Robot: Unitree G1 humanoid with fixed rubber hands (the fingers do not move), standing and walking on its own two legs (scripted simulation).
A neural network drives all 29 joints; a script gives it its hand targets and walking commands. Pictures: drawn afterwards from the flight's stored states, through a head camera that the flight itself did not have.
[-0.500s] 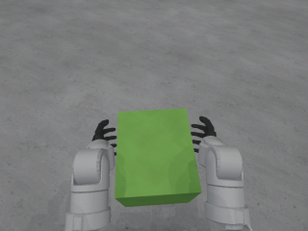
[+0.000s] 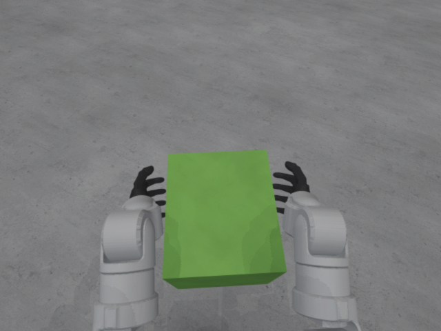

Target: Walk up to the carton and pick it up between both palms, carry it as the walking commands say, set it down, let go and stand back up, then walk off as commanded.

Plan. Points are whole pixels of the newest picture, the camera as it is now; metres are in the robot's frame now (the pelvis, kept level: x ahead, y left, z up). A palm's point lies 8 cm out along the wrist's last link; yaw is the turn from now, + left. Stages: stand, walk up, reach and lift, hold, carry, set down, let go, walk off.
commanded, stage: carry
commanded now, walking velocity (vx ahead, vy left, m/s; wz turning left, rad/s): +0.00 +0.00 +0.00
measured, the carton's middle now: (220, 222) +0.33 +0.00 +0.00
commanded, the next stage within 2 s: none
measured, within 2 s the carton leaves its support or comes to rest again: neither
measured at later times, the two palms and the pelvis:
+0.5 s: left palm (172, 143) +0.45 +0.09 +0.10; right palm (303, 143) +0.45 -0.17 +0.10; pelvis +0.15 -0.04 +0.01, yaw +0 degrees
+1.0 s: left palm (226, 143) +0.46 -0.01 +0.09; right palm (353, 146) +0.45 -0.27 +0.09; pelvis +0.15 -0.13 +0.01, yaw -3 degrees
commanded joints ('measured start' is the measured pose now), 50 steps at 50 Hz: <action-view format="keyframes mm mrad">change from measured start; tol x32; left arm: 1 -437 -997 -632 -16 -435 14 -410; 50 -433 -1058 -664 -10 -472 6 -394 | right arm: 1 -362 1001 589 36 440 39 389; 50 -356 991 602 -23 429 36 388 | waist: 1 -19 224 -550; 28 29 -188 -402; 36 -3 -120 -439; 39 -15 373 -525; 50 -11 269 -398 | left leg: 1 782 372 -416 -10 883 148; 13 391 144 -95 43 287 -44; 23 504 329 -219 121 772 -8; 29 -210 39 -40 463 -637 -128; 36 168 62 -15 48 -73 -82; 39 621 532 -557 37 934 158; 50 301 340 -162 65 247 -34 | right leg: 1 -363 66 100 409 -130 -10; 14 -12 -99 69 -95 845 -32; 22 -286 60 -2 -75 211 -24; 28 307 -180 217 -64 1571 -221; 36 73 -38 29 16 1137 -189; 39 -448 107 138 400 -136 -69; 50 -212 87 16 -103 171 -24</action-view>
